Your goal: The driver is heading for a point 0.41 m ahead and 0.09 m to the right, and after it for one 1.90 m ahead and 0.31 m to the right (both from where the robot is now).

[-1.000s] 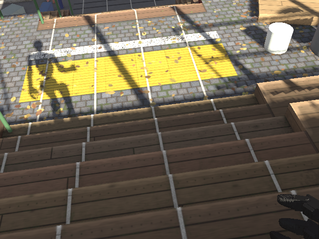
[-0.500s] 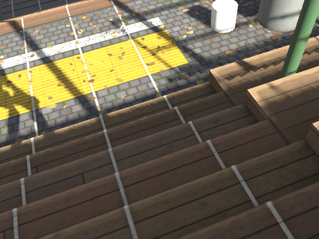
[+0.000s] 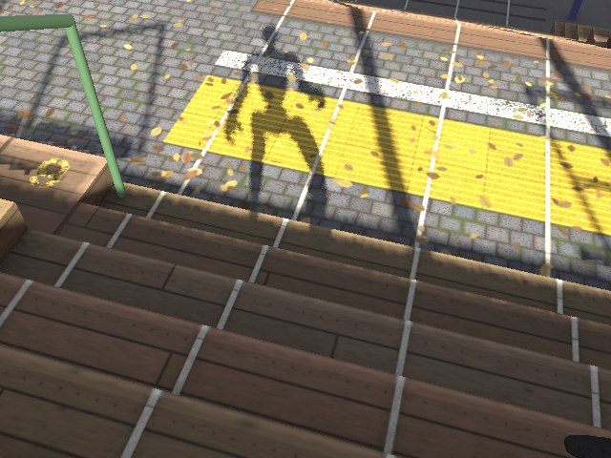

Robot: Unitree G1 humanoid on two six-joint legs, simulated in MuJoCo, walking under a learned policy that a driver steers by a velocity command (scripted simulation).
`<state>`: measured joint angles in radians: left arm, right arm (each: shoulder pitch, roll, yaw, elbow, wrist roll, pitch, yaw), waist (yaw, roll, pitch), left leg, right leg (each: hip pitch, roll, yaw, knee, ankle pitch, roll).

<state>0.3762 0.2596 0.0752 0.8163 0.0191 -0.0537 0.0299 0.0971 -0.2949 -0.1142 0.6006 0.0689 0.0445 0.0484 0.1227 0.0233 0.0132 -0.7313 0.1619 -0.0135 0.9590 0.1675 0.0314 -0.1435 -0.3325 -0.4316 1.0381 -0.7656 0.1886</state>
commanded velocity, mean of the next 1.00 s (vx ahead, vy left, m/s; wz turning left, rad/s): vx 0.58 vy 0.00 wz -0.47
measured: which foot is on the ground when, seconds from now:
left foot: up 0.00-0.06, down 0.08-0.54, up 0.56-0.94, down 0.96-1.00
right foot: down 0.00-0.08, up 0.10-0.54, down 0.56-0.94, up 0.96-1.00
